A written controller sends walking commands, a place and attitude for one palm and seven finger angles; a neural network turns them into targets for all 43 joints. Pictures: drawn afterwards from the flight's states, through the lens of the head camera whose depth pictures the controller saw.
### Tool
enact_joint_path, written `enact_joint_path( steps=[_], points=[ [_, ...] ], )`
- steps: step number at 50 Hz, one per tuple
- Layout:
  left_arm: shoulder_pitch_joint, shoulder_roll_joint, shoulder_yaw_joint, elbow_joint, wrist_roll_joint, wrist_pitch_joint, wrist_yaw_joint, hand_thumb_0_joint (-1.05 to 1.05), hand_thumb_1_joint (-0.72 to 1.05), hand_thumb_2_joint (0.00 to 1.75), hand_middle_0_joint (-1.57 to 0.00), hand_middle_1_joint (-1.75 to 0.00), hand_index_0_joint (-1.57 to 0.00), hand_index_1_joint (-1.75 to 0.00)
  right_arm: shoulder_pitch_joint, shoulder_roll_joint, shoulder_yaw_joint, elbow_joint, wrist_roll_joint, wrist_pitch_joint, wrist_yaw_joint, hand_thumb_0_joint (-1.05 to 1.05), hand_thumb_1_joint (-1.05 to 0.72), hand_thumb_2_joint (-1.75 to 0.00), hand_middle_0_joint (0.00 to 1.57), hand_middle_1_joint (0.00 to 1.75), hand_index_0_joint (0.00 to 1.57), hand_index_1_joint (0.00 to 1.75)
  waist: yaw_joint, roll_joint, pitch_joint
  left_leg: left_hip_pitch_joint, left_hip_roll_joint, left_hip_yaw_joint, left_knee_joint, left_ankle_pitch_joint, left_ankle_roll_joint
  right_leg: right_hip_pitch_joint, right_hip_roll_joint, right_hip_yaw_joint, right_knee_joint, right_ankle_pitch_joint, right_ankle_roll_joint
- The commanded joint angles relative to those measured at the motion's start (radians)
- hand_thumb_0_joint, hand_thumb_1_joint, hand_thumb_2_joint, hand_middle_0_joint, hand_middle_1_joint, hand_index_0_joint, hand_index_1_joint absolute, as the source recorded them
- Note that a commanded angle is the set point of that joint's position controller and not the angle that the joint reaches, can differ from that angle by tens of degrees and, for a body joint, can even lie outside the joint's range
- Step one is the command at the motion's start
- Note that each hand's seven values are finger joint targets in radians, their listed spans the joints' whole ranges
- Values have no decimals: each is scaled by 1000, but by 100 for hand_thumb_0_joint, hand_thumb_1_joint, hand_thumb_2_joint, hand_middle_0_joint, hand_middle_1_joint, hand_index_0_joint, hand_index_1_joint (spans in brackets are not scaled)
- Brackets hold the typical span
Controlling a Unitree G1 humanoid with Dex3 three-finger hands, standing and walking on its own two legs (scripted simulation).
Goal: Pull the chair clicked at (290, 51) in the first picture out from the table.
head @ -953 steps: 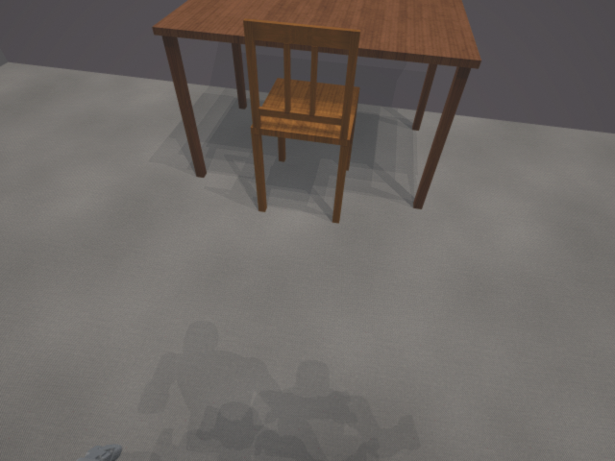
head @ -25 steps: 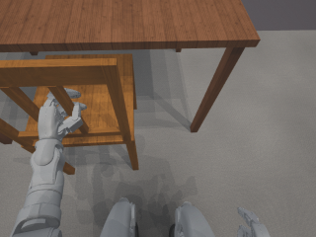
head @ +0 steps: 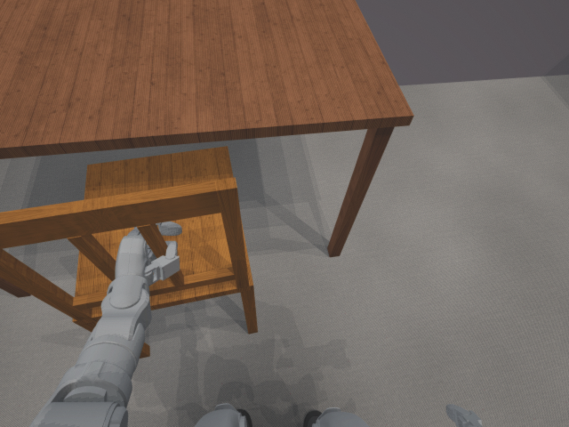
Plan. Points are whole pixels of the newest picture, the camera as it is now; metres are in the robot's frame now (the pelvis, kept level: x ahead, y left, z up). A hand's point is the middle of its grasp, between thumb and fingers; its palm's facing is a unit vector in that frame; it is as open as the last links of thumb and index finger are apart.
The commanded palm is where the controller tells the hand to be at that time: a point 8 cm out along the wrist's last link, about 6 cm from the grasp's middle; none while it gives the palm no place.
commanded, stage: step backward, pulling the chair out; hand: left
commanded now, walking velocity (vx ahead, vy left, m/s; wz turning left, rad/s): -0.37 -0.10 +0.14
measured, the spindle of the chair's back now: (108, 265) +0.38 +0.29 -0.09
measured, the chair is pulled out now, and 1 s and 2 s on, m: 0.07 0.16 0.16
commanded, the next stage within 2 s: none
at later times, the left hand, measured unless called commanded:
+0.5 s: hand (199, 303) +0.30 +0.12 -0.05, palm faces +0.10 -0.98 -0.20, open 5.1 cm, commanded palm +0.29 +0.17 -0.05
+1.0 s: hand (200, 304) +0.30 +0.12 -0.05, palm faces +0.08 -0.98 -0.20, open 5.1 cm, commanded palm +0.29 +0.17 -0.05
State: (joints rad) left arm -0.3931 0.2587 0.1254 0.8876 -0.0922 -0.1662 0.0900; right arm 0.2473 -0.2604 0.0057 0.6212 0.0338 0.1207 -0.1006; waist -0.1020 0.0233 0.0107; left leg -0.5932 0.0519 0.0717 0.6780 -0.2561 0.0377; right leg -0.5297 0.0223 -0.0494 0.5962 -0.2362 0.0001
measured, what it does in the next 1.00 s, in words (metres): shifts its weight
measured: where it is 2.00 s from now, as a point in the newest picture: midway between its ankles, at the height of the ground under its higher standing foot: outside the picture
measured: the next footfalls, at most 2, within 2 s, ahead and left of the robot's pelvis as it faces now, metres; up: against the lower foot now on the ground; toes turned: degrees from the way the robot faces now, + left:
none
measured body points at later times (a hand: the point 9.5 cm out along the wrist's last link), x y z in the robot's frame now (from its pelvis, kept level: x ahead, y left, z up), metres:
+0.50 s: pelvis -0.04 -0.03 +0.01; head +0.02 -0.04 +0.45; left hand +0.29 +0.17 -0.04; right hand +0.06 -0.30 -0.12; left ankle +0.05 +0.09 -0.72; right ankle +0.03 -0.12 -0.72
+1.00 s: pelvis -0.05 -0.03 +0.00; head +0.02 -0.05 +0.45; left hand +0.29 +0.17 -0.04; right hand +0.07 -0.28 -0.13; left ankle +0.05 +0.09 -0.72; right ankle +0.03 -0.12 -0.72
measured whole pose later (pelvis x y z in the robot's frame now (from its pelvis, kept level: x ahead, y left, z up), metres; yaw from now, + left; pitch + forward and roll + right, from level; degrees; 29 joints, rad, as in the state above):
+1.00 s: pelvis -0.05 -0.03 +0.00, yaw +2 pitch +3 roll -1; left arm -0.45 0.18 0.03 1.03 -0.09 -0.19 0.12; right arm 0.18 -0.23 0.02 0.73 0.05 0.01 -0.12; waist -0.06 0.05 0.09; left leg -0.49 0.04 0.04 0.57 -0.13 0.00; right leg -0.46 0.02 -0.07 0.56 -0.17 -0.04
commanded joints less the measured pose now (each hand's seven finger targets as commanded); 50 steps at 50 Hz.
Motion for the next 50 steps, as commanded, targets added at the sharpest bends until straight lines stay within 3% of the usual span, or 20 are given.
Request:
enact_joint_path(
  steps=[1, 6, 7, 8, 12, 16, 17, 20, 22, 23, 26, 27, 30, 32, 34, 37, 39, 43, 50],
  points=[
    [-208, 150, -30, -185, 45, -39, 12, 0, 90, 90, -50, -145, -50, -145, -5, -139, -43, -99, 4, -31, -14, 0, -90, -90, 20, 30, 20, 30, 37, 146, -416, 363, 110, -188, -146, 401, -4, 122, -16, 34, -48, 134, 11],
    [-273, 140, -49, -147, 47, -52, 24, 0, 90, 90, -50, -145, -50, -145, -18, -137, -40, -71, 8, -41, -24, 0, -90, -90, 20, 30, 20, 30, 30, 146, -376, 341, 109, -182, -188, 250, 6, 120, -25, 46, -68, 59, 11],
    [-287, 168, -33, -145, 47, -56, 29, 0, 90, 90, -50, -145, -50, -145, -17, -145, -44, -66, 8, -43, -27, 0, -90, -90, 20, 30, 20, 30, 29, 146, -374, 331, 106, -181, -193, 215, 8, 121, -26, 51, -74, 42, 11],
    [-291, 149, -47, -125, 48, -58, 31, 0, 90, 90, -50, -145, -50, -145, -17, -140, -40, -58, 11, -47, -27, 0, -90, -90, 20, 30, 20, 30, 30, 143, -365, 323, 102, -180, -198, 184, 6, 125, -30, 53, -80, 32, 10],
    [-336, 164, -46, -97, 45, -70, 43, 0, 90, 90, -50, -145, -50, -145, -29, -138, -38, -36, 18, -63, -32, 0, -90, -90, 20, 30, 20, 30, 28, 80, -352, 307, 78, -162, -194, 84, 6, 128, -49, 72, -120, -2, 14],
    [-360, 147, -72, -75, 44, -81, 52, 0, 90, 90, -50, -145, -50, -145, -39, -122, -32, -20, 27, -82, -31, 0, -90, -90, 20, 30, 20, 30, 29, 36, -333, 324, 39, -115, -161, 6, -7, 125, -98, 106, -199, -56, 15],
    [-361, 180, -51, -65, 49, -81, 59, 0, 90, 90, -50, -145, -50, -145, -33, -132, -38, -12, 25, -86, -32, 0, -90, -90, 20, 30, 20, 30, 27, 25, -325, 330, 26, -105, -152, -3, -11, 116, -109, 117, -221, -73, 16],
    [-380, 153, -82, -60, 51, -82, 63, 0, 90, 90, -50, -145, -50, -145, -38, -121, -32, -7, 33, -96, -28, 0, -90, -90, 20, 30, 20, 30, 29, 6, -324, 340, 3, -80, -131, -7, -21, 145, -146, 136, -256, -76, 17],
    [-379, 177, -66, -43, 50, -76, 69, 0, 90, 90, -50, -145, -50, -145, -39, -134, -36, -1, 35, -102, -29, 0, -90, -90, 20, 30, 20, 30, 30, -16, -305, 351, -9, -76, -125, -9, -24, 136, -157, 143, -281, -96, 19],
    [-380, 162, -78, -40, 52, -76, 69, 0, 90, 90, -50, -145, -50, -145, -38, -131, -35, 5, 36, -105, -29, 0, -90, -90, 20, 30, 20, 30, 32, 2, -309, 359, -3, -80, -139, 4, -24, 148, -157, 134, -272, -82, 17],
    [-380, 136, -98, -47, 45, -71, 65, 0, 90, 90, -50, -145, -50, -145, -47, -131, -31, 1, 38, -112, -32, 0, -90, -90, 20, 30, 20, 30, 41, -3, -313, 363, 17, -109, -174, 45, -15, 161, -126, 114, -248, -74, 27],
    [-377, 148, -91, -42, 44, -67, 67, 0, 90, 90, -50, -145, -50, -145, -52, -143, -34, 2, 38, -113, -35, 0, -90, -90, 20, 30, 20, 30, 39, 14, -302, 369, 22, -120, -184, 43, -11, 149, -116, 109, -248, -86, 27],
    [-381, 108, -122, -55, 39, -67, 60, 0, 90, 90, -50, -145, -50, -145, -54, -136, -28, -1, 39, -120, -37, 0, -90, -90, 20, 30, 20, 30, 46, 57, -293, 355, 42, -149, -227, 27, -5, 150, -93, 93, -221, -119, 17],
    [-371, 124, -105, -49, 40, -67, 62, 0, 90, 90, -50, -145, -50, -145, -54, -148, -33, 3, 35, -124, -41, 0, -90, -90, 20, 30, 20, 30, 47, 75, -289, 356, 55, -171, -256, 27, 4, 148, -67, 81, -198, -118, 14],
    [-377, 89, -126, -64, 37, -71, 57, 0, 90, 90, -50, -145, -50, -145, -53, -143, -31, 3, 33, -129, -41, 0, -90, -90, 20, 30, 20, 30, 52, 109, -317, 350, 81, -200, -284, 49, 10, 170, -46, 66, -134, -86, 7],
    [-380, 105, -105, -59, 41, -71, 54, 0, 90, 90, -50, -145, -50, -145, -54, -148, -38, 8, 22, -133, -44, 0, -90, -90, 20, 30, 20, 30, 51, 113, -328, 355, 103, -222, -286, 93, 19, 164, -29, 64, -89, -65, 3],
    [-398, 85, -120, -74, 41, -71, 48, 0, 90, 90, -50, -145, -50, -145, -53, -136, -36, 7, 19, -136, -40, 0, -90, -90, 20, 30, 20, 30, 52, 115, -341, 352, 111, -214, -269, 118, 19, 170, -36, 66, -74, -50, 3],
    [-393, 103, -103, -54, 43, -67, 47, 0, 90, 90, -50, -145, -50, -145, -53, -133, -36, 9, 17, -136, -39, 0, -90, -90, 20, 30, 20, 30, 52, 55, -316, 303, 90, -180, -234, 59, 10, 172, -59, 88, -114, -67, 4],
    [-401, 146, -84, -47, 56, -70, 58, 0, 90, 90, -50, -145, -50, -145, -38, -120, -35, 20, 22, -146, -32, 0, -90, -90, 20, 30, 20, 30, 40, -38, -330, 351, 0, -81, -108, 44, -33, 164, -171, 158, -249, -45, -4]
  ],
)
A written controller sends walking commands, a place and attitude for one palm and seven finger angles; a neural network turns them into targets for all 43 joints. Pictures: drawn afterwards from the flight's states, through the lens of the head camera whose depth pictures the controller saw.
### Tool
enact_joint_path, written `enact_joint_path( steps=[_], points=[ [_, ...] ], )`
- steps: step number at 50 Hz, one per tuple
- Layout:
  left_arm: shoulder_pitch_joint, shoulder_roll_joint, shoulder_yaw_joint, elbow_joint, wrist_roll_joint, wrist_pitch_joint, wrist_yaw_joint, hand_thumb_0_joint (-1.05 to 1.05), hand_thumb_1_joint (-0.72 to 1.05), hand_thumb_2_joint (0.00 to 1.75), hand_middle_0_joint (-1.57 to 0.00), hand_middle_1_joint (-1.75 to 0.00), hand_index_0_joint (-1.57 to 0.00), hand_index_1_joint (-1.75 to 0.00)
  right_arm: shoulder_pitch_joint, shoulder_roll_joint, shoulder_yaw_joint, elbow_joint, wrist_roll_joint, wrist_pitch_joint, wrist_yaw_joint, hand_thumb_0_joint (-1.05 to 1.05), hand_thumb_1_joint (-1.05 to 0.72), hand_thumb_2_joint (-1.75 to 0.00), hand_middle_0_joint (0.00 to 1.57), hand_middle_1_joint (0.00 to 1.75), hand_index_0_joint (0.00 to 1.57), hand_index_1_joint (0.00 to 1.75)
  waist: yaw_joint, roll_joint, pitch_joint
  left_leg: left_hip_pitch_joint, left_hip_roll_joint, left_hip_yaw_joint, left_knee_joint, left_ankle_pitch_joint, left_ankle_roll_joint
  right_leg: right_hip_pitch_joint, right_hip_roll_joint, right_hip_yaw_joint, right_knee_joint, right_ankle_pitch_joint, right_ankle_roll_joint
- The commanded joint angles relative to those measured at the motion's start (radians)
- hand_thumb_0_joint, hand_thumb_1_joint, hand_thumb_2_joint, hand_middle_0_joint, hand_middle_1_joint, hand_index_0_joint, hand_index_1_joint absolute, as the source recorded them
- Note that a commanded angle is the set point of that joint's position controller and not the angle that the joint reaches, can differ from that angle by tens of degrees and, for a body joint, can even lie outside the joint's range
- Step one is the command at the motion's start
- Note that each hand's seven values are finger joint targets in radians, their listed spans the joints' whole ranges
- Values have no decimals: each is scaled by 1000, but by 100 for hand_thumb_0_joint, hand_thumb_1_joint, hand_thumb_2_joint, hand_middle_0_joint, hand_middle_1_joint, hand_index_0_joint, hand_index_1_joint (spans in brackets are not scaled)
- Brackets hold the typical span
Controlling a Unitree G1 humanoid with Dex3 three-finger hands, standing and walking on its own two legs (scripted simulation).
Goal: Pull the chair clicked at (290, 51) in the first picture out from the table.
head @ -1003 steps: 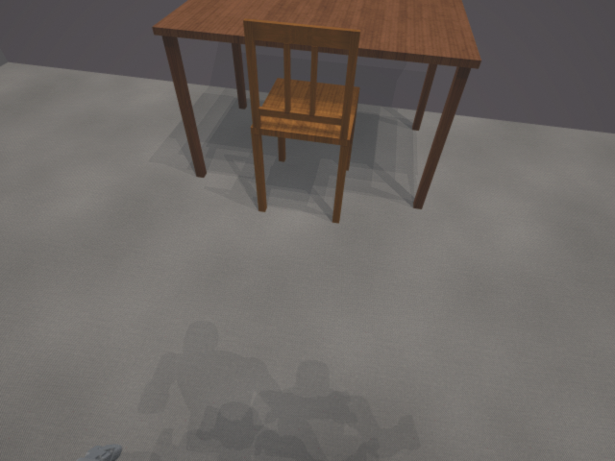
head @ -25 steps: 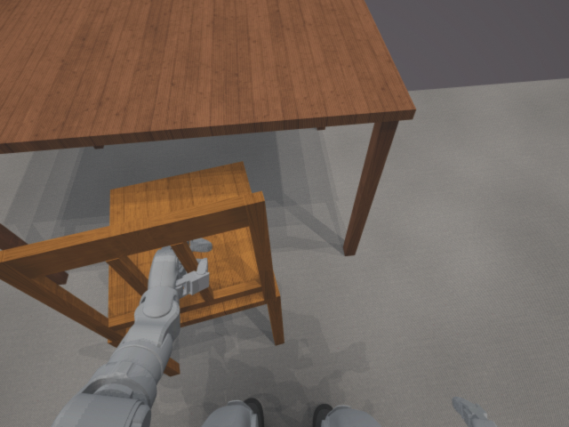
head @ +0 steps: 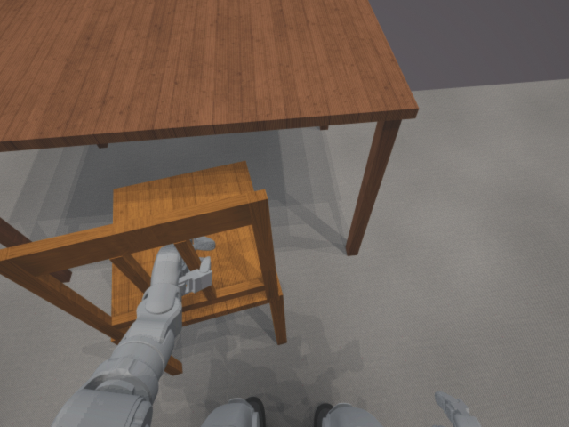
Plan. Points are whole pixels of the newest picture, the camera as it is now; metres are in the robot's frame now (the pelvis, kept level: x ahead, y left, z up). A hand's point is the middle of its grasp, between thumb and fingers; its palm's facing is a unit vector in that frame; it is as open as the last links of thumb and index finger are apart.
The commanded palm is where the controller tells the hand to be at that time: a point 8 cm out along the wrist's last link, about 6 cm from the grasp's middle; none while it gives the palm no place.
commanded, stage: step backward, pulling the chair out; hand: left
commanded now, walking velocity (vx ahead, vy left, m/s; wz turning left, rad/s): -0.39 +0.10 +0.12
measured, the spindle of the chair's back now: (145, 283) +0.35 +0.25 -0.10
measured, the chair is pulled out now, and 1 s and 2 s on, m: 0.16 0.16 0.17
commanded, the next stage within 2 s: stop walking, hand still on the chair in 1.48 s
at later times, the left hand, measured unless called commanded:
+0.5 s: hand (205, 273) +0.35 +0.14 -0.06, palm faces +0.05 -0.98 -0.20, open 5.2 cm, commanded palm +0.34 +0.19 -0.05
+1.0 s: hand (205, 274) +0.35 +0.14 -0.06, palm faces +0.04 -0.98 -0.20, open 5.2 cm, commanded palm +0.33 +0.19 -0.05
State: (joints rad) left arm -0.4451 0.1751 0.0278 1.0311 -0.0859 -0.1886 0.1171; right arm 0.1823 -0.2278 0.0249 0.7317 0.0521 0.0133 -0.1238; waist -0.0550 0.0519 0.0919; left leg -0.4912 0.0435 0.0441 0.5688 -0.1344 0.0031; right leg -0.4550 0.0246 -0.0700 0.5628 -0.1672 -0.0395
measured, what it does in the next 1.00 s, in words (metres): stands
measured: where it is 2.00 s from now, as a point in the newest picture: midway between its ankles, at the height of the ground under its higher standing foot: outside the picture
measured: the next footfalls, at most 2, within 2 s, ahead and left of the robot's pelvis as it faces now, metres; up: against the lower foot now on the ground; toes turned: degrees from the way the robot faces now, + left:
none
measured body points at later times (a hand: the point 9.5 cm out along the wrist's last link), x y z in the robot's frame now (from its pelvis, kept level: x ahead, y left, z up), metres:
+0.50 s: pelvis +0.00 +0.00 +0.00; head +0.06 -0.01 +0.44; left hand +0.34 +0.19 -0.04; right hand +0.12 -0.25 -0.13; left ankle +0.10 +0.12 -0.72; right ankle +0.08 -0.09 -0.72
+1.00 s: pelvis -0.01 +0.00 +0.00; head +0.06 -0.01 +0.44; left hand +0.34 +0.19 -0.04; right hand +0.11 -0.25 -0.13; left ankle +0.10 +0.12 -0.72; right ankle +0.08 -0.09 -0.72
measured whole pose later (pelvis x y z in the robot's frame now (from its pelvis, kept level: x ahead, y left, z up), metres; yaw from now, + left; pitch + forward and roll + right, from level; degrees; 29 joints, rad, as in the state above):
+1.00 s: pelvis -0.01 +0.00 +0.00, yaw +0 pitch +2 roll +0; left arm -0.47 0.19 0.02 1.02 -0.09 -0.14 0.11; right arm 0.17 -0.23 0.02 0.72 0.04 0.02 -0.13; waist -0.06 0.03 0.10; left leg -0.49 0.03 0.05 0.57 -0.13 0.01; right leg -0.47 0.02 -0.06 0.59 -0.17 -0.03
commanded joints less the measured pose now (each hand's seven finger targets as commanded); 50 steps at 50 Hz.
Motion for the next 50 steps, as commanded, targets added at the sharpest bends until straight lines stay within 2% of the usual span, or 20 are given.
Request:
enact_joint_path(
  steps=[1, 2, 3, 5, 7, 10, 13, 14, 19, 22, 26, 28, 30, 32, 33, 36, 39, 44, 48, 50],
  points=[
    [-352, 231, 10, -194, 52, -47, 32, 0, 90, 90, -50, -145, -50, -145, 26, -151, -54, -90, 5, -38, -9, 0, -90, -90, 20, 30, 20, 30, -6, -63, -418, 252, 1, -48, 8, -66, -2, 101, -184, 179, -217, -96, 36],
    [-347, 248, 24, -178, 51, -42, 36, 0, 90, 90, -50, -145, -50, -145, 26, -164, -58, -86, 6, -38, -10, 0, -90, -90, 20, 30, 20, 30, -9, -55, -412, 260, 0, -54, 10, -47, -1, 90, -181, 176, -214, -79, 38],
    [-350, 233, 9, -183, 53, -41, 34, 0, 90, 90, -50, -145, -50, -145, 28, -160, -55, -83, 6, -37, -10, 0, -90, -90, 20, 30, 20, 30, -7, -44, -414, 261, 10, -66, -8, -22, -1, 102, -175, 159, -199, -64, 44],
    [-355, 217, -3, -195, 48, -38, 32, 0, 90, 90, -50, -145, -50, -145, 19, -164, -51, -89, 8, -33, -13, 0, -90, -90, 20, 30, 20, 30, -5, -51, -406, 266, 27, -90, -36, 11, 11, 95, -143, 136, -183, -73, 57],
    [-358, 212, -6, -195, 44, -36, 30, 0, 90, 90, -50, -145, -50, -145, 9, -170, -50, -93, 5, -31, -19, 0, -90, -90, 20, 30, 20, 30, -4, -19, -388, 267, 47, -128, -77, 15, 24, 73, -105, 113, -162, -115, 62],
    [-365, 167, -33, -209, 34, -36, 23, 0, 90, 90, -50, -145, -50, -145, 3, -165, -46, -99, 7, -29, -21, 0, -90, -90, 20, 30, 20, 30, 4, 26, -402, 246, 82, -172, -130, 17, 43, 96, -63, 94, -96, -122, 56],
    [-365, 175, -22, -216, 31, -36, 22, 0, 90, 90, -50, -145, -50, -145, -3, -172, -51, -103, 1, -26, -25, 0, -90, -90, 20, 30, 20, 30, 8, 84, -396, 227, 109, -196, -161, -8, 54, 97, -44, 88, -45, -140, 46],
    [-367, 160, -35, -223, 30, -35, 18, 0, 90, 90, -50, -145, -50, -145, -8, -164, -49, -108, -1, -26, -24, 0, -90, -90, 20, 30, 20, 30, 9, 82, -399, 218, 112, -199, -163, -20, 56, 104, -42, 90, -36, -148, 43],
    [-354, 173, -21, -220, 33, -30, 14, 0, 90, 90, -50, -145, -50, -145, -6, -162, -53, -113, -4, -26, -22, 0, -90, -90, 20, 30, 20, 30, 10, 40, -406, 198, 96, -166, -122, -43, 47, 123, -63, 114, -68, -135, 40],
    [-346, 209, 4, -214, 40, -31, 18, 0, 90, 90, -50, -145, -50, -145, 4, -162, -59, -109, -4, -29, -21, 0, -90, -90, 20, 30, 20, 30, 3, -16, -415, 226, 59, -123, -66, -44, 28, 107, -96, 142, -140, -128, 42],
    [-355, 224, 4, -222, 45, -29, 22, 0, 90, 90, -50, -145, -50, -145, 15, -148, -56, -107, 2, -31, -13, 0, -90, -90, 20, 30, 20, 30, -4, -66, -425, 258, 12, -53, 11, -41, 0, 109, -173, 179, -209, -80, 36],
    [-345, 236, 9, -205, 47, -23, 27, 0, 90, 90, -50, -145, -50, -145, 19, -155, -55, -99, 4, -29, -13, 0, -90, -90, 20, 30, 20, 30, -5, -52, -411, 262, 3, -54, 19, -30, -7, 103, -191, 173, -212, -59, 31],
    [-353, 235, 7, -212, 47, -22, 27, 0, 90, 90, -50, -145, -50, -145, 13, -158, -52, -100, 5, -28, -13, 0, -90, -90, 20, 30, 20, 30, -4, -43, -408, 271, 13, -71, -4, -12, -1, 96, -175, 157, -205, -76, 42],
    [-349, 234, 8, -207, 46, -21, 27, 0, 90, 90, -50, -145, -50, -145, 6, -169, -52, -101, 1, -26, -18, 0, -90, -90, 20, 30, 20, 30, -3, -25, -392, 275, 35, -109, -51, 20, 13, 83, -131, 127, -185, -103, 57],
    [-352, 212, -9, -215, 41, -21, 24, 0, 90, 90, -50, -145, -50, -145, 7, -166, -48, -101, 4, -24, -18, 0, -90, -90, 20, 30, 20, 30, 0, -24, -394, 272, 52, -128, -74, 29, 21, 91, -110, 117, -166, -109, 62],
    [-367, 173, -30, -241, 34, -22, 17, 0, 90, 90, -50, -145, -50, -145, -7, -161, -46, -112, 4, -22, -22, 0, -90, -90, 20, 30, 20, 30, 5, 31, -416, 251, 86, -168, -126, 30, 41, 114, -66, 99, -98, -116, 55],
    [-370, 165, -30, -240, 31, -23, 14, 0, 90, 90, -50, -145, -50, -145, -10, -164, -49, -110, -3, -20, -24, 0, -90, -90, 20, 30, 20, 30, 9, 88, -422, 234, 115, -200, -157, 26, 53, 119, -41, 88, -32, -126, 45],
    [-359, 163, -22, -228, 32, -23, 6, 0, 90, 90, -50, -145, -50, -145, -10, -162, -55, -111, -10, -22, -21, 0, -90, -90, 20, 30, 20, 30, 11, 74, -423, 215, 129, -202, -151, -2, 57, 126, -40, 95, -22, -136, 37],
    [-350, 187, -3, -221, 36, -24, 7, 0, 90, 90, -50, -145, -50, -145, -8, -159, -58, -110, -11, -27, -19, 0, -90, -90, 20, 30, 20, 30, 12, 53, -417, 186, 105, -166, -113, -37, 46, 138, -67, 124, -65, -131, 37],
    [-350, 200, 2, -226, 37, -26, 8, 0, 90, 90, -50, -145, -50, -145, -1, -150, -58, -112, -9, -31, -15, 0, -90, -90, 20, 30, 20, 30, 6, -4, -422, 205, 73, -128, -64, -46, 29, 129, -101, 153, -129, -126, 39]
  ],
)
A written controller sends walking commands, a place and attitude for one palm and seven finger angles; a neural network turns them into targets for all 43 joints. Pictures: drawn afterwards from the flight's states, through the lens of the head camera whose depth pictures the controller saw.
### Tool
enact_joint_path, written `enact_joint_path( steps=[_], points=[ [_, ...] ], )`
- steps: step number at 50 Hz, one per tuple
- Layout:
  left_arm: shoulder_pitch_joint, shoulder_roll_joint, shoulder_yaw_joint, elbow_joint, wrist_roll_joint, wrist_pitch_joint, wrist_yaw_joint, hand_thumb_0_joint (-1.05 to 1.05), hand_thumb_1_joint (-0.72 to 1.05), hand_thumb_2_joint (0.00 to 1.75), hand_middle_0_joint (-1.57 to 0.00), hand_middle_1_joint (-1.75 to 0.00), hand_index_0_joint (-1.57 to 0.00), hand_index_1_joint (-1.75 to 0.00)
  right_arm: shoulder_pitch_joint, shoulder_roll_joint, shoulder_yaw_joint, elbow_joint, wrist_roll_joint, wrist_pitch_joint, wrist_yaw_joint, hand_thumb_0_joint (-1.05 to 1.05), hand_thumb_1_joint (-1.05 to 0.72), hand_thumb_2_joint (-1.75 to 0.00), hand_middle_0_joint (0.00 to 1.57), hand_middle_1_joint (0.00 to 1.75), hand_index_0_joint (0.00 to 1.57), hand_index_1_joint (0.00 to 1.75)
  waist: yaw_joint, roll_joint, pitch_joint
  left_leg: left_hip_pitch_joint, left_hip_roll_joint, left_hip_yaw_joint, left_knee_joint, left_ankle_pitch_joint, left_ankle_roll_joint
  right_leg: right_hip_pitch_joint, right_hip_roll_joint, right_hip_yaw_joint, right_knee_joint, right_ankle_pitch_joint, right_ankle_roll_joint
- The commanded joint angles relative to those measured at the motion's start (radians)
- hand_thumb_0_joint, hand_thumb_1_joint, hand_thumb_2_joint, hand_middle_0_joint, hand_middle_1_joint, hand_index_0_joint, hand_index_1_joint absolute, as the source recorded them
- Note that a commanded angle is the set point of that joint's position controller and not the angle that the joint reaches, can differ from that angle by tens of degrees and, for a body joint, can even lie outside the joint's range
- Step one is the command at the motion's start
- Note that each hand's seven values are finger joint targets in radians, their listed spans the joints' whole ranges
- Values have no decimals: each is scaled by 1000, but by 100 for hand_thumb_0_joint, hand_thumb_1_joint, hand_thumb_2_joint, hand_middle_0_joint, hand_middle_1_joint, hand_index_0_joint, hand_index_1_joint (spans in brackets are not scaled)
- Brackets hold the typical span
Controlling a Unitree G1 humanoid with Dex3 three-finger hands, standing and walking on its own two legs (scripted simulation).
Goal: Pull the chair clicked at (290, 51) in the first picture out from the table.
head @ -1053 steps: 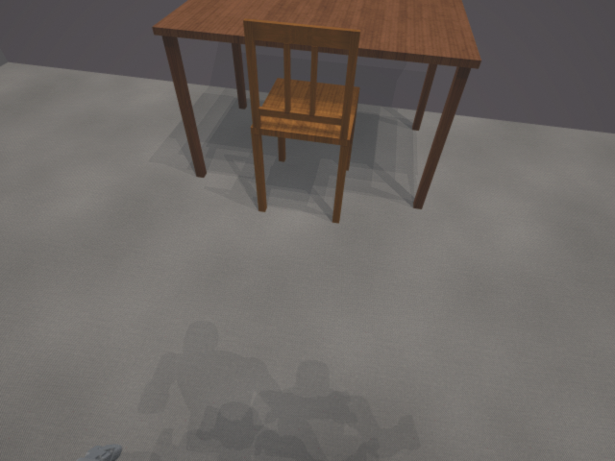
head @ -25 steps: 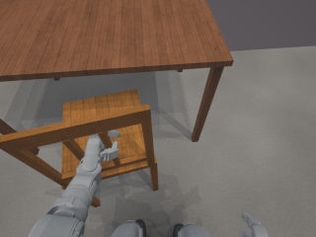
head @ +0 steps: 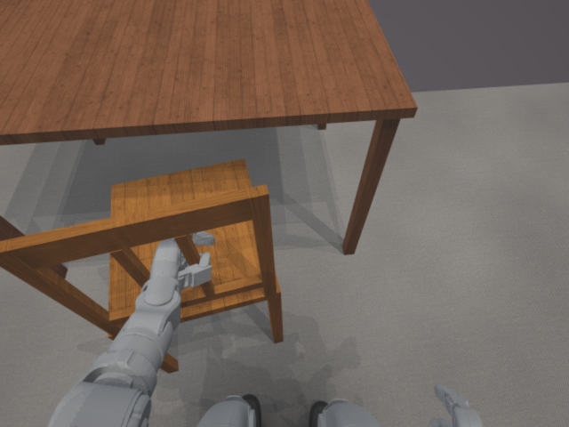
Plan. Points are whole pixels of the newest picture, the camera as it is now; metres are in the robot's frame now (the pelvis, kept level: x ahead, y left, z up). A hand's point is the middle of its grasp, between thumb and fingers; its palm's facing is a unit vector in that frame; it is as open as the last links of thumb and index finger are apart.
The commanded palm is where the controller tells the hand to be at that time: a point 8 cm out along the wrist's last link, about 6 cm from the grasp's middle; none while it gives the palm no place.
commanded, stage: step backward, pulling the chair out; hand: left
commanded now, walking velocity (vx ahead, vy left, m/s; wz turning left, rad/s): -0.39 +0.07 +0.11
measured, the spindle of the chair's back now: (144, 278) +0.36 +0.25 -0.10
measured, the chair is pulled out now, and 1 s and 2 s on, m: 0.16 0.17 0.17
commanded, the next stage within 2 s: stop walking, hand still on the chair in 0.48 s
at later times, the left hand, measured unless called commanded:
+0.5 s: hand (204, 269) +0.35 +0.14 -0.05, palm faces +0.04 -0.98 -0.20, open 5.2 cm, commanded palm +0.34 +0.19 -0.05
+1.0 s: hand (203, 270) +0.35 +0.14 -0.05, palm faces +0.03 -0.98 -0.17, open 5.3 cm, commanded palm +0.33 +0.19 -0.03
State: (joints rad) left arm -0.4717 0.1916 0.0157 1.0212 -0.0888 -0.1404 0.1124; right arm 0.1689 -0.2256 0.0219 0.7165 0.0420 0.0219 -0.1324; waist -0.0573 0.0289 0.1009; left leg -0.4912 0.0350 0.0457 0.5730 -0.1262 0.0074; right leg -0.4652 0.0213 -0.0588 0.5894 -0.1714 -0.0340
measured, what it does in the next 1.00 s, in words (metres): shifts its weight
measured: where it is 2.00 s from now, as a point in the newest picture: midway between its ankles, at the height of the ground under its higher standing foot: outside the picture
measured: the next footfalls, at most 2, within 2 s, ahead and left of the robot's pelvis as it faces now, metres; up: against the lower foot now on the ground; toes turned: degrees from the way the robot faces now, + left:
none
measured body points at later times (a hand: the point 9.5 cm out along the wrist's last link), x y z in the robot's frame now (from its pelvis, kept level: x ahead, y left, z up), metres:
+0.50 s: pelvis +0.00 +0.00 +0.00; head +0.06 -0.01 +0.45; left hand +0.35 +0.19 -0.04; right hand +0.11 -0.26 -0.12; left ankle +0.10 +0.12 -0.72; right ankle +0.08 -0.09 -0.72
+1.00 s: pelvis +0.05 +0.00 +0.02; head +0.08 +0.00 +0.46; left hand +0.35 +0.19 -0.04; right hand +0.18 -0.24 -0.10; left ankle +0.10 +0.12 -0.72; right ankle +0.08 -0.09 -0.72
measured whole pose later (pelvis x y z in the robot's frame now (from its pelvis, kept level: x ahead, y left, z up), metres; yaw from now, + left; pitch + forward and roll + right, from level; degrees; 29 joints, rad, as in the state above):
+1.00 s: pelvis +0.05 +0.00 +0.02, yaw +0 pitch +0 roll +0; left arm -0.25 0.14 -0.03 0.88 -0.07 -0.07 0.10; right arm 0.22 -0.23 0.04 0.68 0.03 0.02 -0.14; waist -0.03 0.02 0.04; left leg -0.31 0.02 0.05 0.48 -0.17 0.01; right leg -0.27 0.01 -0.06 0.47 -0.20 -0.03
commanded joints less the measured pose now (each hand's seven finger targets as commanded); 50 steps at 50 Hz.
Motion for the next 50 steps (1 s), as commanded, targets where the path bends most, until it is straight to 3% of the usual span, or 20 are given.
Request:
enact_joint_path(
  steps=[1, 2, 4, 6, 10, 14, 19, 22, 29, 30, 31, 34, 37, 41, 46, 50],
  points=[
    [-327, 188, 13, -218, 41, -74, 14, 0, 90, 90, -50, -145, -50, -145, 16, -150, -54, -97, 4, -41, -5, 0, -90, -90, 20, 30, 20, 30, 5, -9, -432, 217, 61, -103, -37, -64, 12, 132, -125, 158, -191, -122, 28],
    [-313, 216, 34, -200, 45, -72, 19, 0, 90, 90, -50, -145, -50, -145, 26, -157, -59, -92, 6, -43, -5, 0, -90, -90, 20, 30, 20, 30, -2, -43, -431, 232, 36, -82, -5, -69, 0, 118, -151, 171, -219, -119, 20],
    [-320, 225, 33, -201, 49, -72, 24, 0, 90, 90, -50, -145, -50, -145, 33, -149, -56, -87, 11, -45, 0, 0, -90, -90, 20, 30, 20, 30, -5, -41, -433, 264, 9, -45, 40, -80, -17, 107, -204, 189, -250, -95, 10],
    [-327, 230, 31, -205, 51, -71, 26, 0, 90, 90, -50, -145, -50, -145, 30, -146, -51, -85, 11, -46, -1, 0, -90, -90, 20, 30, 20, 30, -4, -53, -432, 279, 0, -41, 46, -82, -20, 104, -214, 174, -257, -91, 15],
    [-332, 204, 11, -207, 45, -71, 22, 0, 90, 90, -50, -145, -50, -145, 22, -164, -48, -83, 10, -46, -5, 0, -90, -90, 20, 30, 20, 30, 0, 9, -404, 281, 60, -125, -62, 28, 12, 99, -118, 111, -195, -111, 54],
    [-355, 175, -2, -223, 36, -70, 18, 0, 90, 90, -50, -145, -50, -145, 7, -166, -46, -89, 9, -42, -11, 0, -90, -90, 20, 30, 20, 30, 9, 59, -414, 233, 99, -182, -128, 27, 42, 135, -62, 97, -119, -125, 49],
    [-352, 163, -7, -215, 39, -70, 15, 0, 90, 90, -50, -145, -50, -145, 12, -166, -52, -86, 6, -41, -11, 0, -90, -90, 20, 30, 20, 30, 8, 99, -436, 226, 109, -185, -126, 39, 41, 138, -53, 93, -82, -102, 39],
    [-348, 180, 6, -205, 40, -70, 15, 0, 90, 90, -50, -145, -50, -145, 13, -167, -55, -85, 5, -41, -11, 0, -90, -90, 20, 30, 20, 30, 5, 54, -440, 225, 95, -167, -100, 34, 36, 137, -66, 107, -110, -96, 40],
    [-328, 212, 18, -206, 47, -70, 22, 0, 90, 90, -50, -145, -50, -145, 29, -156, -53, -89, 12, -42, -3, 0, -90, -90, 20, 30, 20, 30, -1, -12, -421, 266, 26, -75, -6, -60, -6, 99, -166, 154, -241, -142, 22],
    [-375, 226, 16, -394, 43, -85, 20, 0, 90, 90, -50, -145, -50, -145, 13, -138, -46, -143, 14, -41, -5, 0, -90, -90, 20, 30, 20, 30, 14, 13, -460, 304, 32, -78, -23, -86, -7, 140, -175, 161, -245, -161, 19],
    [-343, 218, 18, -393, 44, -77, 20, 0, 90, 90, -50, -145, -50, -145, 2, -135, -38, -157, 13, -41, -13, 0, -90, -90, 20, 30, 20, 30, 19, 18, -480, 322, 42, -81, -42, -89, -3, 160, -165, 150, -242, -186, 20],
    [-273, 175, -1, -361, 35, -43, 15, 0, 90, 90, -50, -145, -50, -145, -4, -141, -30, -178, 6, -37, -21, 0, -90, -90, 20, 30, 20, 30, 28, 30, -437, 320, 75, -130, -123, -158, 17, 150, -108, 111, -227, -285, 35],
    [-245, 172, 5, -375, 35, -28, 15, 0, 90, 90, -50, -145, -50, -145, -13, -153, -30, -187, 1, -39, -26, 0, -90, -90, 20, 30, 20, 30, 34, 72, -409, 302, 84, -153, -187, -218, 26, 176, -77, 88, -196, -286, 29],
    [-200, 137, -11, -385, 38, -9, 11, 0, 90, 90, -50, -145, -50, -145, -12, -144, -27, -181, -9, -43, -25, 0, -90, -90, 20, 30, 20, 30, 44, 119, -409, 315, 104, -173, -216, -103, 36, 231, -52, 69, -149, -161, 25],
    [-137, 109, -25, -371, 41, 15, 3, 0, 90, 90, -50, -145, -50, -145, -10, -137, -28, -169, -12, -48, -19, 0, -90, -90, 20, 30, 20, 30, 47, 54, -364, 340, 82, -133, -190, -59, 17, 227, -73, 81, -215, -134, 20],
    [-72, 96, -28, -358, 40, 27, -1, 0, 90, 90, -50, -145, -50, -145, -6, -131, -28, -161, -17, -56, -15, 0, -90, -90, 20, 30, 20, 30, 43, 17, -359, 402, 66, -102, -149, 93, 8, 228, -89, 82, -239, -8, 22]
  ],
)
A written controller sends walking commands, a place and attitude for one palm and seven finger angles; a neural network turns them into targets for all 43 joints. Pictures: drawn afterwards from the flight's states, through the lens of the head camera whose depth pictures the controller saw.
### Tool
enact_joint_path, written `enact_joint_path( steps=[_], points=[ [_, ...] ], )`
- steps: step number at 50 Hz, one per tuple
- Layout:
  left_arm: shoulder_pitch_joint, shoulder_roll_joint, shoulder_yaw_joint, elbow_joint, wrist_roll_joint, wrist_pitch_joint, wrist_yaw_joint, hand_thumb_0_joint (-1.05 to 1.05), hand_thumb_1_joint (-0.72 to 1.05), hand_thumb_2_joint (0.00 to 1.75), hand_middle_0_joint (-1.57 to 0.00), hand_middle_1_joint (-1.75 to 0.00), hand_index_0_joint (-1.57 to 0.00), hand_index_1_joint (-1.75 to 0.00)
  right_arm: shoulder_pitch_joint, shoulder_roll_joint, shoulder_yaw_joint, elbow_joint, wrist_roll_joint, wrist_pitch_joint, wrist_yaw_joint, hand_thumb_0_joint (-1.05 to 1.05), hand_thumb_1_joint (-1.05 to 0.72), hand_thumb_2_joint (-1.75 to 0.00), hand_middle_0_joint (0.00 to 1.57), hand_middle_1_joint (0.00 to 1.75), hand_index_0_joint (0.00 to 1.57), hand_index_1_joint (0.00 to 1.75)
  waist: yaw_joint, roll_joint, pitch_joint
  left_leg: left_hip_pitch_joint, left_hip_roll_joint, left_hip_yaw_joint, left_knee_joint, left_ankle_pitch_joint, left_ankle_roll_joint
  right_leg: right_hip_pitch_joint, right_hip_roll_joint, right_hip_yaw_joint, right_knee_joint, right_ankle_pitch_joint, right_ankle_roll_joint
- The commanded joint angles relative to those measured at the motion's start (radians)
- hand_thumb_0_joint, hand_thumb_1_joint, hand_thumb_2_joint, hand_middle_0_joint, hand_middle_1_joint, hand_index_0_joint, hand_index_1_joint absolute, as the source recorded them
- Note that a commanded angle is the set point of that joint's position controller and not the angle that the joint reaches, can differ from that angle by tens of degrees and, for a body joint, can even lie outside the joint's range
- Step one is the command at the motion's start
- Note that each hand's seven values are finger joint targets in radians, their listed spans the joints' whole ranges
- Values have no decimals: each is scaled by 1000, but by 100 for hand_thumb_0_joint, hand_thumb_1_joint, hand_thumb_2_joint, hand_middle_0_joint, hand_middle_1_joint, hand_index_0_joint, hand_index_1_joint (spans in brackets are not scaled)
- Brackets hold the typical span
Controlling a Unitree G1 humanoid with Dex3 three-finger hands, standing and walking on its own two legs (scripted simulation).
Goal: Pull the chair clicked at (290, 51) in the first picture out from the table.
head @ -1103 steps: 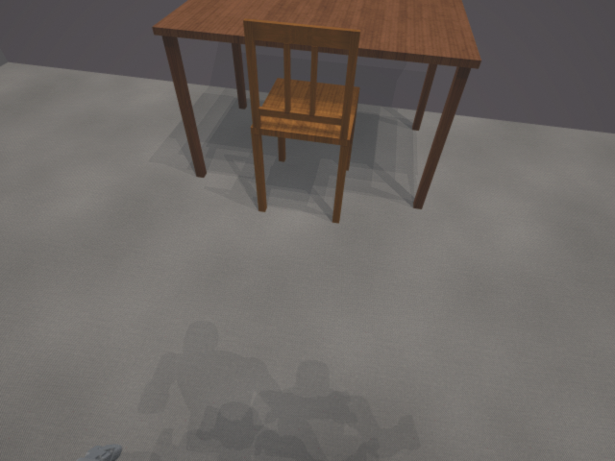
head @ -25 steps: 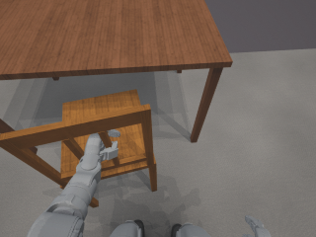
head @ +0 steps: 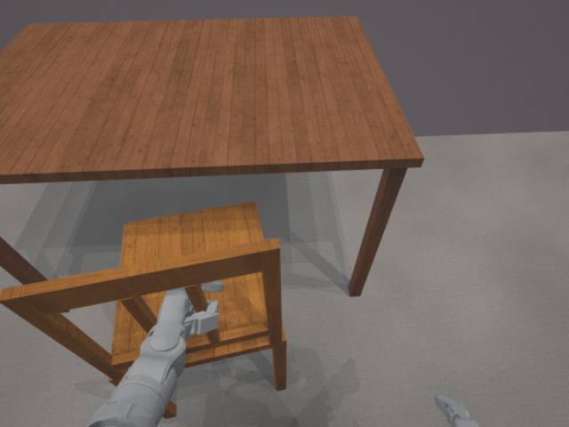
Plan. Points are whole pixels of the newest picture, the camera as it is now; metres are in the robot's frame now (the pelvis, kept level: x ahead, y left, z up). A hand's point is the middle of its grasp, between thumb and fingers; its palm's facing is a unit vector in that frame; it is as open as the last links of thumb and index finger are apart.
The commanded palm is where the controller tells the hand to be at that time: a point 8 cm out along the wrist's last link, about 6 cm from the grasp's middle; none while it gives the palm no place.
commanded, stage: stop walking, hand still on the chair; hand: left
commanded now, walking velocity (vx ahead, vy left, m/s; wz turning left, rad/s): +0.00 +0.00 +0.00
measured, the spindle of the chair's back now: (151, 324) +0.30 +0.25 -0.11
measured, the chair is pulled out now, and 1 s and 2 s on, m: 0.17 0.17 0.17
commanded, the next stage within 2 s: open the thumb and straighten the fingers in 0.58 s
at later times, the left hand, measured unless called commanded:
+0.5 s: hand (212, 313) +0.30 +0.13 -0.07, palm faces +0.07 -0.98 -0.17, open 5.4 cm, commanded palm +0.28 +0.18 -0.05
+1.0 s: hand (200, 303) +0.31 +0.15 -0.06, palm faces +0.06 -0.98 -0.18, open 10.2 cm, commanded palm +0.29 +0.20 -0.03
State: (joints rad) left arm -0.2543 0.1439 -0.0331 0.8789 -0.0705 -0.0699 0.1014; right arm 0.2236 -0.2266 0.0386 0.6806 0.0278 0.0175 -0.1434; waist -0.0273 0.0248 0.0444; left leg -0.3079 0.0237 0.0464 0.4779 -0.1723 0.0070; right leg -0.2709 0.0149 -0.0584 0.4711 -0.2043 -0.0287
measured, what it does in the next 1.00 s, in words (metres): stands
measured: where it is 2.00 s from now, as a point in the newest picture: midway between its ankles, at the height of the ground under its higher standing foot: outside the picture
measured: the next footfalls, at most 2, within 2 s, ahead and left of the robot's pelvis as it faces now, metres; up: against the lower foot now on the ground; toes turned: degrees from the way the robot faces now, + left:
none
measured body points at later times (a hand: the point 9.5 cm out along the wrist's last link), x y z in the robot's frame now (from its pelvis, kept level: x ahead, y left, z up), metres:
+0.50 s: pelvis +0.05 -0.01 +0.01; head +0.05 -0.03 +0.45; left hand +0.29 +0.19 -0.05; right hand +0.21 -0.25 -0.10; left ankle +0.05 +0.11 -0.74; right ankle +0.03 -0.10 -0.74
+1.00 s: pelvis +0.03 +0.00 -0.02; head +0.04 -0.01 +0.43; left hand +0.31 +0.21 -0.04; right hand +0.18 -0.27 -0.11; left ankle +0.05 +0.11 -0.74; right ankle +0.03 -0.10 -0.74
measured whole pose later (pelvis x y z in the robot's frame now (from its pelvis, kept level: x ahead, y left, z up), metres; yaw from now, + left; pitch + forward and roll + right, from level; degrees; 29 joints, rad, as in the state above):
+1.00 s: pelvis +0.03 +0.00 -0.02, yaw +1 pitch +5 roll +0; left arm -0.03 0.18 0.04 0.46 -0.06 0.15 0.05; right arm 0.23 -0.27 -0.02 0.60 0.05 -0.01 -0.03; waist -0.05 0.03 -0.09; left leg -0.46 0.02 0.03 0.69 -0.32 0.00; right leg -0.42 0.00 -0.07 0.69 -0.36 -0.03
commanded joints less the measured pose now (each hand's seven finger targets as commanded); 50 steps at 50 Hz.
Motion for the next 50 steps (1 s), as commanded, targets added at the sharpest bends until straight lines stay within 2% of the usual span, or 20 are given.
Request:
enact_joint_path(
  steps=[1, 3, 8, 21, 26, 31, 33, 34, 35, 36, 38, 40, 42, 44, 45, 46, 47, 48, 49, 50],
  points=[
    [-269, 138, 19, -213, 21, -41, 8, 0, 90, 90, -50, -145, -50, -145, -63, -128, -47, -124, -2, -52, -2, 0, -90, -90, 20, 30, 20, 30, 13, 13, -301, 233, 75, -93, -45, 161, 7, 33, -87, 85, -127, 52, 18],
    [-249, 141, 20, -223, 22, -38, 7, 0, 90, 90, -50, -145, -50, -145, -63, -131, -48, -120, -4, -56, -1, 0, -90, -90, 20, 30, 20, 30, 11, 34, -289, 246, 71, -89, -45, 199, 3, 34, -87, 80, -125, 92, 16],
    [-183, 142, 25, -260, 23, -28, 4, 0, 90, 90, -50, -145, -50, -145, -75, -126, -48, -124, -6, -57, 1, 0, -90, -90, 20, 30, 20, 30, 12, 25, -297, 282, 68, -82, -37, 318, 3, 67, -88, 72, -115, 229, 19],
    [-72, 127, 16, -352, 20, -11, -2, 0, 90, 90, -50, -145, -50, -145, -106, -110, -40, -149, -6, -45, 9, 0, -90, -90, 20, 30, 20, 30, 14, 6, -284, 299, 55, -65, -37, 352, 4, 113, -96, 60, -132, 322, 27],
    [-40, 133, 21, -369, 19, -8, -2, 0, 90, 90, -50, -145, -50, -145, -112, -110, -39, -152, -7, -44, 10, 0, -90, -90, 20, 30, 20, 30, 16, 30, -275, 298, 55, -66, -42, 358, 4, 117, -97, 56, -134, 313, 27],
    [-29, 137, 27, -372, 18, -9, -1, 0, 90, 90, -50, -145, -50, -145, -112, -109, -39, -149, -8, -44, 11, 0, -90, -90, 20, 30, 20, 30, 17, -1, -268, 291, 55, -67, -48, 328, 5, 121, -97, 55, -143, 291, 29],
    [-28, 142, 26, -369, 16, -10, 0, 0, 90, 90, -50, -145, -50, -145, -111, -112, -39, -142, -7, -46, 11, 0, -90, -90, 20, 30, 20, 30, 17, 28, -256, 283, 56, -71, -58, 306, 4, 112, -99, 55, -151, 239, 24],
    [-15, 193, 73, -444, 18, -17, 6, 0, 90, 90, -50, -145, -50, -145, -111, -115, -41, -153, -8, -47, 11, 0, -90, -90, 20, 30, 20, 30, 22, 44, -257, 282, 56, -76, -61, 313, 5, 120, -96, 55, -152, 228, 24],
    [22, 103, 26, -372, 15, 39, -22, 0, 78, 84, -50, -145, -50, -145, -69, -159, -82, -143, 23, -52, 62, 0, -90, -90, 20, 30, 20, 30, -47, -68, -211, 159, -13, -28, -23, 233, 29, 13, -37, 24, -55, 270, 19],
    [-37, 155, 89, -460, 8, 43, -31, 0, 66, 78, -50, -145, -50, -145, -68, -163, -91, -158, 17, -61, 83, 0, -90, -90, 20, 30, 20, 30, -22, -134, -278, 114, -24, -34, 16, 232, 36, 34, -32, 23, -15, 326, 19],
    [-15, 172, 106, -517, 16, 50, -37, 0, 42, 67, -50, -145, -50, -145, -67, -153, -98, -169, 18, -65, 100, 0, -90, -90, 20, 30, 20, 30, -16, -38, -327, 94, -31, -26, 50, 204, 35, 32, -35, 32, 26, 310, 19],
    [41, 143, 94, -574, 16, 57, -43, 0, 17, 55, -50, -145, -50, -145, -65, -138, -99, -192, 15, -83, 115, 0, -90, -90, 20, 30, 20, 30, -7, 20, -371, 82, -34, -22, 95, 190, 34, 11, -31, 35, 57, 283, 16],
    [101, 137, 95, -559, 14, 84, -46, 0, -7, 43, -50, -145, -50, -145, -58, -144, -99, -202, 16, -84, 124, 0, -90, -90, 20, 30, 20, 30, -15, -33, -349, 29, -30, -29, 122, 149, 34, -33, -23, 29, 76, 233, 17],
    [103, 82, 49, -552, 12, 119, -51, 0, -31, 32, -50, -145, -50, -145, -66, -142, -94, -217, 20, -85, 128, 0, -90, -90, 20, 30, 20, 30, -26, -68, -295, -35, -29, -32, 142, 72, 34, -93, -20, 20, 95, 149, 22],
    [96, 80, 45, -547, 14, 141, -51, 0, -43, 26, -47, -138, -47, -138, -71, -147, -94, -223, 22, -83, 128, 0, -90, -90, 20, 30, 20, 30, -28, -53, -270, -62, -30, -30, 151, 35, 33, -122, -21, 23, 102, 108, 22],
    [-48, 246, 183, -628, 13, 146, -35, 0, -55, 20, -45, -130, -45, -130, -70, -165, -97, -221, 25, -80, 120, 0, -90, -90, 20, 30, 20, 30, -21, -29, -310, -55, -34, -39, 147, 10, 35, -105, -22, 36, 96, 78, 21],
    [-20, 230, 170, -611, 15, 169, -34, 0, -55, 20, -43, -123, -43, -123, -85, -162, -93, -228, 22, -76, 111, 0, -90, -90, 20, 30, 20, 30, -12, -2, -285, -61, -35, -36, 143, -11, 35, -115, -19, 38, 98, 39, 20],
    [-20, 229, 177, -629, 9, 186, -30, 0, -55, 20, -40, -116, -40, -116, -84, -160, -91, -240, 25, -78, 107, 0, -90, -90, 20, 30, 20, 30, -11, -17, -304, -64, -36, -40, 145, -20, 37, -109, -20, 35, 99, 23, 21],
    [-16, 184, 139, -632, 8, 204, -37, 0, -55, 20, -38, -109, -38, -109, -90, -154, -87, -244, 26, -80, 104, 0, -90, -90, 20, 30, 20, 30, -18, -2, -296, -65, -35, -36, 153, -23, 37, -126, -20, 34, 103, 16, 21],
    [-14, 154, 119, -621, 5, 221, -42, 0, -55, 20, -35, -101, -35, -101, -87, -153, -84, -244, 26, -81, 101, 0, -90, -90, 20, 30, 20, 30, -20, -27, -287, -73, -32, -40, 159, -23, 35, -139, -16, 26, 111, 13, 20]
  ],
)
